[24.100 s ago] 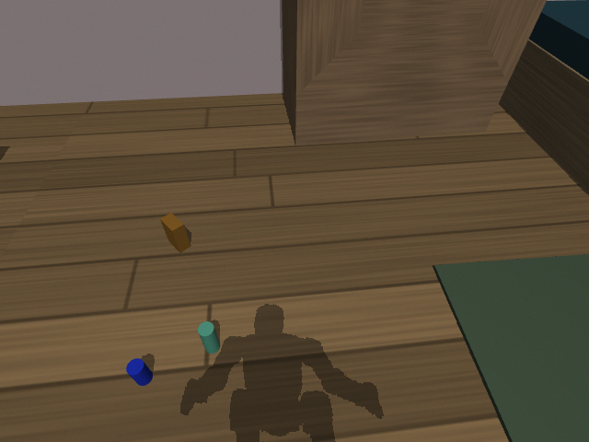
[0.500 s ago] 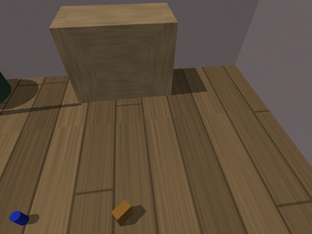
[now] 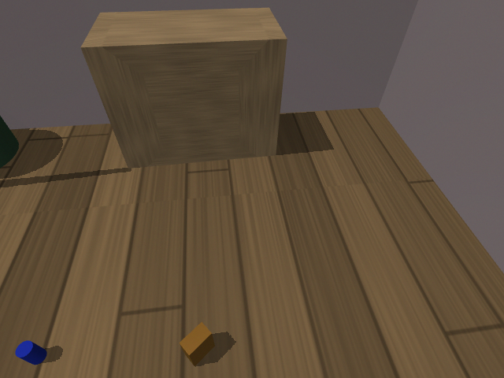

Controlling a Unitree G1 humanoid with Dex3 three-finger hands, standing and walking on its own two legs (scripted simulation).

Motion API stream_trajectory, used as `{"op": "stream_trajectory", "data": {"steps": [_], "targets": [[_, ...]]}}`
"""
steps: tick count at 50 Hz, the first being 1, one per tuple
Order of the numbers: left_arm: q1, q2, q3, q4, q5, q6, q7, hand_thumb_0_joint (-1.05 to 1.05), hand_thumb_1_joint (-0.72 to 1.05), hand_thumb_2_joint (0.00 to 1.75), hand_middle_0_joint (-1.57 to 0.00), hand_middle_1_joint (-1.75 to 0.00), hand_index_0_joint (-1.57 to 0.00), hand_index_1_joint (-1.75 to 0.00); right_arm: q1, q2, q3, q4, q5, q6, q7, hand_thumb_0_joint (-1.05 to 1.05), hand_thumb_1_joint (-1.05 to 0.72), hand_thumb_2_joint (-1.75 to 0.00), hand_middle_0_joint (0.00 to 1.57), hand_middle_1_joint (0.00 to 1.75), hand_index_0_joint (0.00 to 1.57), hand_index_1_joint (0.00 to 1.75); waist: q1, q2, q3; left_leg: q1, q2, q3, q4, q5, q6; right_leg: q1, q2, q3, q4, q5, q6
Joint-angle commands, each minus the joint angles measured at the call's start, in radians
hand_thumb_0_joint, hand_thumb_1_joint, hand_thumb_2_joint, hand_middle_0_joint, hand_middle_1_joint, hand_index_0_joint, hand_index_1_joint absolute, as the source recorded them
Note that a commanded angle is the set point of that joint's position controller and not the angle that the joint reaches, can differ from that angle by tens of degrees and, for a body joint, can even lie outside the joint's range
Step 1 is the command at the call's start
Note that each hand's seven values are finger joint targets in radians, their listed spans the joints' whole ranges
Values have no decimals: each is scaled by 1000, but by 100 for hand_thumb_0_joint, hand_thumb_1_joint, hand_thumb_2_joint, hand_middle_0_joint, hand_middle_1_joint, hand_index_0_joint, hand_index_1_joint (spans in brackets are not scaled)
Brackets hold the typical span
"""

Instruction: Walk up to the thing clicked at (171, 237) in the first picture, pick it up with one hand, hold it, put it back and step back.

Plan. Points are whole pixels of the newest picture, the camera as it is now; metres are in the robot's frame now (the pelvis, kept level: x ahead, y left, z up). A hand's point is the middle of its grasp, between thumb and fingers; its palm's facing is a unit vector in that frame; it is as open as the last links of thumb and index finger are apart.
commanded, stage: stand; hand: left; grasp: from the side
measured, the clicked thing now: (198, 344) +0.38 +0.20 -0.71
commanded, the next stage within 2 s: go down in 0.30 s
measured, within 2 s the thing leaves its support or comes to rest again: neither
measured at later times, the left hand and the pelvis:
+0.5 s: hand out of the picture +0.09 +0.25 -0.16, palm faces +0.05 -0.94 -0.33, open 8.0 cm; pelvis -0.01 +0.00 +0.00, yaw +1 degrees
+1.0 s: hand out of the picture +0.14 +0.28 -0.20, palm faces +0.08 -0.94 -0.33, open 16.7 cm; pelvis -0.01 +0.01 -0.07, yaw +1 degrees
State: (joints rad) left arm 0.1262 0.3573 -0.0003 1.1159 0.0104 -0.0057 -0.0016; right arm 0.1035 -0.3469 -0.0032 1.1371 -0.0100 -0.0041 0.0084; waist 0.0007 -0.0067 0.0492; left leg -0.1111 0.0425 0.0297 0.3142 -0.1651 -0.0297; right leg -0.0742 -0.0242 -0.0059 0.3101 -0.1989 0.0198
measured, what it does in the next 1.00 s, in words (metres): lowers itself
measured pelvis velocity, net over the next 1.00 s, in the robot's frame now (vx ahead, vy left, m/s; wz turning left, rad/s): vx -0.01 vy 0.01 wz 0.01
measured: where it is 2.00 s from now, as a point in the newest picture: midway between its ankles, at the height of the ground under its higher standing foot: outside the picture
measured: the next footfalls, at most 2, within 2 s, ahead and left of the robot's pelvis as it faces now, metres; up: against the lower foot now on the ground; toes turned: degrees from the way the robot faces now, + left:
none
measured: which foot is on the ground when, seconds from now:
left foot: down 0.00-1.00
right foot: down 0.00-1.00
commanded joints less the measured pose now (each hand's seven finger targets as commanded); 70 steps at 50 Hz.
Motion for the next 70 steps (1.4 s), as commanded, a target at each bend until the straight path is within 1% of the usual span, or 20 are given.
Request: {"op": "stream_trajectory", "data": {"steps": [1,19,20,21,22,23,24,26,28,30,31,34,36,42,44,50,56,58,59,70], "targets": [[-34,217,40,-55,0,-26,13,0,90,90,-20,-30,-20,-30,-32,-211,-42,-61,0,-21,-13,0,-90,-90,20,30,20,30,-7,4,-66,32,101,-80,-35,146,39,-25,-117,72,-56,163,-33],[-32,216,39,-54,0,-23,11,0,90,90,-20,-30,-20,-30,-22,-212,-44,-58,0,-22,-12,0,-90,-90,20,30,20,30,-9,5,-54,22,95,-85,-50,106,37,-46,-112,71,-56,104,-35],[-35,211,40,-56,-1,-20,10,0,82,82,-12,-22,-12,-22,-19,-218,-44,-58,-2,-21,-13,0,-91,-92,20,30,20,30,-7,19,-60,20,94,-81,-51,81,39,-42,-112,71,-56,87,-36],[-386,35,39,-407,-47,-119,25,0,74,74,-4,-14,-4,-14,-5,-48,4,-348,70,-74,-33,0,-99,-93,20,30,20,30,-115,70,16,-106,-44,36,19,-49,33,-254,21,-12,8,26,-28],[-480,104,68,-345,-44,-111,32,0,66,66,0,-6,0,-6,48,-79,-3,-295,73,-75,-44,0,-96,-92,20,30,20,30,-79,37,-29,-93,-45,29,32,-67,35,-199,18,-23,8,-4,-29],[-307,192,135,-166,-22,-69,41,0,58,58,0,-6,0,-6,76,-111,-17,-280,68,-64,-49,0,-96,-92,20,30,20,30,-68,-20,-14,-132,-45,23,56,-74,40,-209,25,-35,21,-26,-32],[-222,192,153,-89,-16,-50,28,0,50,50,0,-10,0,-9,88,-107,-29,-300,67,-54,-47,0,-93,-91,20,30,20,30,-37,-34,-17,-167,-42,25,91,-46,40,-221,27,-38,57,-18,-32],[-307,270,196,-155,18,-60,11,0,34,34,0,-11,0,-9,120,-108,-59,-336,56,-63,-60,0,-93,-91,20,30,20,30,-26,-18,-168,-159,-45,20,149,27,41,-212,19,-26,118,64,-28],[-185,249,220,-58,64,-41,-16,0,20,27,0,-11,0,-10,155,-100,-78,-361,35,-69,-54,0,-92,-91,20,30,20,30,-19,-21,-242,-214,-51,12,229,80,39,-226,17,-25,199,122,-28],[-100,247,267,-96,80,-28,-33,0,10,24,0,-11,-1,-10,167,-94,-92,-398,27,-69,-45,0,-91,-91,20,30,20,30,29,30,-323,-222,-59,9,277,138,30,-217,20,-25,258,154,-35],[-82,235,271,-114,82,-19,-34,0,6,22,0,-12,-1,-10,158,-89,-94,-424,26,-70,-45,0,-90,-90,20,30,20,30,34,56,-328,-225,-60,8,280,141,25,-229,21,-25,269,147,-38],[-143,210,255,-186,79,20,-38,0,-9,19,-1,-11,-2,-10,123,-79,-86,-485,31,-71,-40,0,-88,-90,20,30,20,30,11,58,-259,-304,-52,-2,310,65,22,-326,25,-30,293,58,-40],[-102,228,282,-227,73,41,-44,0,-21,17,-1,-10,-2,-10,113,-77,-89,-521,35,-74,-37,0,-88,-90,20,30,20,30,7,54,-258,-351,-47,-4,348,26,25,-372,27,-31,325,14,-39],[-88,203,294,-399,54,40,-76,0,-49,12,-3,-12,-3,-12,126,-70,-100,-583,32,-106,-39,0,-84,-89,20,30,20,30,-15,60,-296,-447,-24,-25,466,-70,24,-537,34,-39,472,-83,-38],[-76,189,284,-536,44,35,-80,0,-52,13,-3,-12,-3,-13,126,-60,-100,-617,31,-119,-45,0,-83,-89,20,30,20,30,-24,78,-356,-439,-22,-31,500,-49,24,-561,31,-37,505,-61,-37],[60,212,324,-684,38,99,-72,0,-56,11,-4,-11,-4,-11,131,-62,-97,-652,30,-135,-65,0,-83,-89,20,30,20,30,-28,71,-416,-460,-13,-38,576,25,32,-581,29,-33,561,0,-28],[99,205,338,-771,32,152,-66,0,-54,11,-4,-9,-4,-10,108,-46,-82,-682,23,-154,-83,0,-84,-89,20,30,20,30,-32,92,-370,-531,-11,-47,616,-3,29,-637,29,-43,602,-30,-31],[154,197,352,-717,26,166,-71,0,-54,10,-4,-10,-4,-10,122,-45,-79,-665,19,-159,-84,0,-84,-89,20,30,20,30,-32,83,-334,-573,-14,-44,626,-59,31,-656,28,-43,611,-73,-31],[115,212,360,-797,20,157,-74,0,-54,10,-4,-9,-5,-10,104,-40,-76,-697,19,-167,-82,0,-85,-89,20,30,20,30,-23,111,-358,-581,-13,-47,640,-40,30,-662,26,-43,626,-58,-33],[213,213,413,-828,-26,73,-149,0,-52,7,-6,-7,-6,-7,102,-39,-86,-723,8,-192,-67,0,-91,-90,20,30,20,30,-14,107,-455,-672,-12,-54,784,4,39,-785,26,-41,768,-38,-34]]}}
